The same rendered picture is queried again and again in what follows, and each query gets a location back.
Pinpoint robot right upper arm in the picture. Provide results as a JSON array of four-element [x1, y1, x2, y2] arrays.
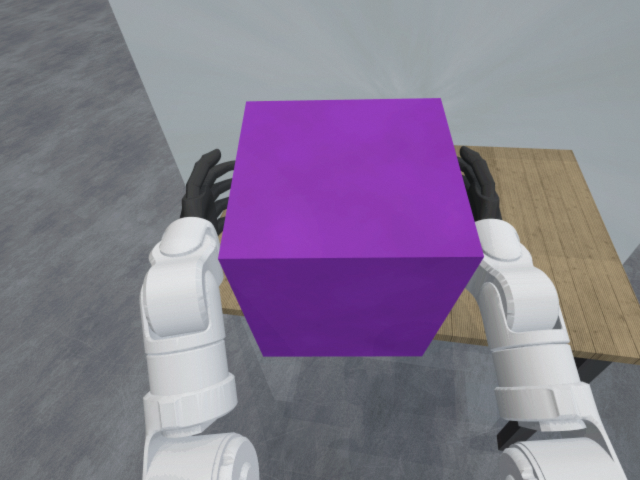
[[499, 437, 624, 480]]

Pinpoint robot left hand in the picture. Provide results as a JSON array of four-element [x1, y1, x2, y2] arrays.
[[180, 149, 236, 236]]

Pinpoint robot left forearm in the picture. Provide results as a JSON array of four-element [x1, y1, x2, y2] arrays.
[[139, 217, 238, 480]]

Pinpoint robot left upper arm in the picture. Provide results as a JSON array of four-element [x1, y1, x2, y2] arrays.
[[146, 432, 259, 480]]

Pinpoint table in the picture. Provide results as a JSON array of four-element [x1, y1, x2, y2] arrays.
[[218, 145, 640, 451]]

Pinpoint robot right forearm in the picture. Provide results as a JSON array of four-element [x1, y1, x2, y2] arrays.
[[465, 219, 627, 480]]

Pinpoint robot right hand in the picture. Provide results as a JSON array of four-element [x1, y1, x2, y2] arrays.
[[457, 146, 502, 222]]

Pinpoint carton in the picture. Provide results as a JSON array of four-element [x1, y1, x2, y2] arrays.
[[218, 98, 484, 357]]

